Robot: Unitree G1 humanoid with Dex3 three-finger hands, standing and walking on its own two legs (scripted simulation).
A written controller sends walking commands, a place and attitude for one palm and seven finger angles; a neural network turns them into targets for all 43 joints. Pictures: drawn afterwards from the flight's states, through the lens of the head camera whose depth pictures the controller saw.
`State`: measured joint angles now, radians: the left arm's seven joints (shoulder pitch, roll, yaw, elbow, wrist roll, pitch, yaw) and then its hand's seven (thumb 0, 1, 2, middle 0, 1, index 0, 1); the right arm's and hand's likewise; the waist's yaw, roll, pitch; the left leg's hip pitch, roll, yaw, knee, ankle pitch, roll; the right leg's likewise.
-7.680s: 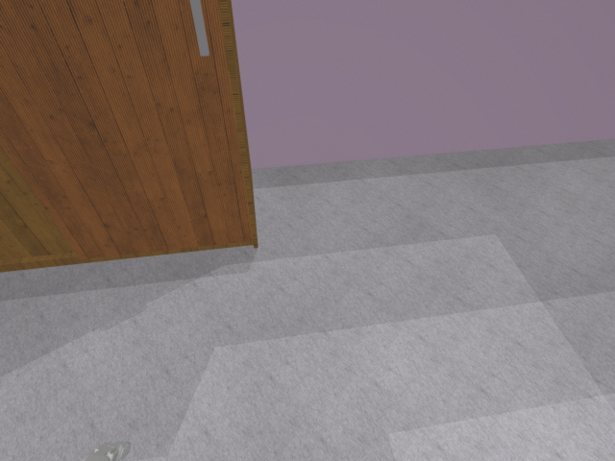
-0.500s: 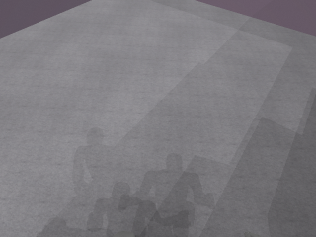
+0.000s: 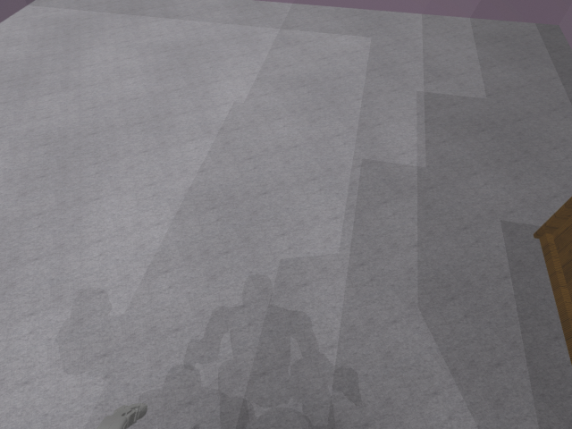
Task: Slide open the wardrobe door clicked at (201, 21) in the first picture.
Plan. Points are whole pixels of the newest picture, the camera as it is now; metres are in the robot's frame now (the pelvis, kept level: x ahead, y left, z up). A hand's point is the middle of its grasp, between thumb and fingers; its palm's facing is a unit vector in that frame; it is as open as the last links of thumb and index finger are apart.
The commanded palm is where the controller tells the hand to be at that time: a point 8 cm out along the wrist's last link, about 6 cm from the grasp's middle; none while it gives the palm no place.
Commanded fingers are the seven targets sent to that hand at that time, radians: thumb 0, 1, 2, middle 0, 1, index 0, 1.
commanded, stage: turn to face it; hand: right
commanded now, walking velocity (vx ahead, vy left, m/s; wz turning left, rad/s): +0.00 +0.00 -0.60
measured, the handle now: out of the picture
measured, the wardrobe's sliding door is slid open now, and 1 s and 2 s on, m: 0.00 0.00 0.00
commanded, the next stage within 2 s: none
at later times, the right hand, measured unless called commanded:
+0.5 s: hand out of the picture +0.09 -0.25 -0.13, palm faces +0.26 +0.93 -0.25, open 7.4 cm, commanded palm none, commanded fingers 0.00 -0.90 -0.90 0.20 0.30 0.20 0.30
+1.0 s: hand out of the picture -0.11 -0.19 -0.16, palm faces +0.58 +0.77 -0.26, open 7.4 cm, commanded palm none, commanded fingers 0.00 -0.90 -0.90 0.20 0.30 0.20 0.30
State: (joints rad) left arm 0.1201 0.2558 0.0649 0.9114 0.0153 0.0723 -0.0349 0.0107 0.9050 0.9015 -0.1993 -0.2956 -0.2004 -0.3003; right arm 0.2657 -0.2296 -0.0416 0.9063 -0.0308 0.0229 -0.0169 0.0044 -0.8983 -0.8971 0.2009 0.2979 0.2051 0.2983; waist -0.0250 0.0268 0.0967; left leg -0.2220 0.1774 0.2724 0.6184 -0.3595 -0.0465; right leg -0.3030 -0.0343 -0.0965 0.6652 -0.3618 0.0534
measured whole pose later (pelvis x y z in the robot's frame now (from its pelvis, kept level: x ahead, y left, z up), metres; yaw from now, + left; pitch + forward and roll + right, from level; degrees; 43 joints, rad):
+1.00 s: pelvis -0.03 +0.00 +0.00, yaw -37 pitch -1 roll +0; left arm 0.16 0.27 0.08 0.93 0.01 0.08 -0.03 0.01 0.91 0.90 -0.20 -0.30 -0.20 -0.30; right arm 0.26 -0.23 -0.04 0.90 -0.03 0.02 -0.02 0.00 -0.90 -0.90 0.20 0.30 0.20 0.30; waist -0.01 0.02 0.10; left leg -0.19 0.16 0.22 0.58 -0.34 -0.05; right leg -0.35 -0.03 -0.06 0.78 -0.42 0.07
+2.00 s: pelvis -0.04 +0.02 +0.01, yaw -72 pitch -1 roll -2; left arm 0.21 0.28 0.09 0.95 0.02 0.09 -0.03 0.01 0.91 0.90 -0.20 -0.30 -0.20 -0.30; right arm 0.22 -0.20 -0.03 0.88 -0.03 0.02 -0.02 0.01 -0.90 -0.90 0.20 0.30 0.20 0.30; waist 0.02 0.00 0.09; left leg -0.18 0.14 0.17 0.55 -0.34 -0.03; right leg -0.40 -0.04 -0.02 0.90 -0.44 0.08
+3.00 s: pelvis -0.02 +0.05 +0.02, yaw -100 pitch -1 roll -2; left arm 0.23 0.23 0.06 1.02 0.02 0.06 -0.02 0.01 0.91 0.90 -0.20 -0.30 -0.20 -0.30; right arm 0.31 -0.18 -0.04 0.99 -0.04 -0.01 -0.01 0.00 -0.90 -0.90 0.20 0.30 0.20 0.30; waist -0.04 0.01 0.04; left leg -0.23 0.09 0.16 0.48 -0.23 0.03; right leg -0.26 -0.03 -0.03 0.75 -0.46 0.03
